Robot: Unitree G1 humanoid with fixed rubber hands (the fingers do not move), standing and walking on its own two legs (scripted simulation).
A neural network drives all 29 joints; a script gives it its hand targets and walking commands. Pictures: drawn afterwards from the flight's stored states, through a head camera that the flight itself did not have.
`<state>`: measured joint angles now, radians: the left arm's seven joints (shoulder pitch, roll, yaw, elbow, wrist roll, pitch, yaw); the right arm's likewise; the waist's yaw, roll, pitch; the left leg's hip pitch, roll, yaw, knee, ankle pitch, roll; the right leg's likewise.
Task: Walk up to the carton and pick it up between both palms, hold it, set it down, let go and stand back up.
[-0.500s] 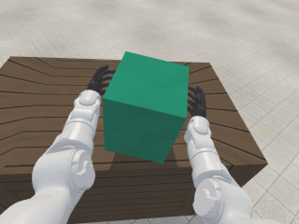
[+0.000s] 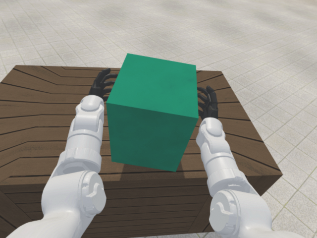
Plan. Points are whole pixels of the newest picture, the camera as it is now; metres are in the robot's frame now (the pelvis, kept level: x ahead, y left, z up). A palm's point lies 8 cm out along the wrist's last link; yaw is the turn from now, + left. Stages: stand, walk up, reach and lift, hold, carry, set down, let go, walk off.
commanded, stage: reach and lift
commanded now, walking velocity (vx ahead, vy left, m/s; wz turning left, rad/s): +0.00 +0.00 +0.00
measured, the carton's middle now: (152, 114) +0.45 +0.00 +0.08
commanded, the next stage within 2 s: hold in 1.92 s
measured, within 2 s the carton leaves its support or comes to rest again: neither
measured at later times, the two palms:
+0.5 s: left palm (91, 94) +0.39 +0.15 +0.19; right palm (211, 113) +0.37 -0.14 +0.16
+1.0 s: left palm (84, 92) +0.37 +0.16 +0.21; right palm (211, 107) +0.36 -0.13 +0.18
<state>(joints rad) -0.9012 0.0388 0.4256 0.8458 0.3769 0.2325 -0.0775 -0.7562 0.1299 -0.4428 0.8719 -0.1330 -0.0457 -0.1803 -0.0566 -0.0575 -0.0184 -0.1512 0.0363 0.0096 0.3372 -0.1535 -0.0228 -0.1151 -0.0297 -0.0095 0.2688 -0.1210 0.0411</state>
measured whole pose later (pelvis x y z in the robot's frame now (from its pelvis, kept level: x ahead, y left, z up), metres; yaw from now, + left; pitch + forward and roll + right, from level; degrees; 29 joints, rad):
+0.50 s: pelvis -0.01 +0.00 +0.00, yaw +0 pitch -6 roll -1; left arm -0.85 -0.01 0.39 0.62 0.38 0.45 -0.05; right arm -0.76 0.07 -0.28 0.86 0.03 0.05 -0.20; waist -0.05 -0.06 -0.01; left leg -0.08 0.04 0.01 0.34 -0.15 -0.02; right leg -0.04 -0.03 -0.01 0.27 -0.12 0.04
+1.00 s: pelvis -0.01 +0.00 +0.00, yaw +0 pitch -7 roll -1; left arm -0.80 -0.03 0.37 0.39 0.38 0.64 -0.04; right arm -0.76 0.04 -0.19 0.77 0.11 0.16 -0.21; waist -0.05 -0.06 -0.01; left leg -0.06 0.04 0.01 0.34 -0.15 -0.02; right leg -0.02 -0.03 -0.01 0.27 -0.12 0.04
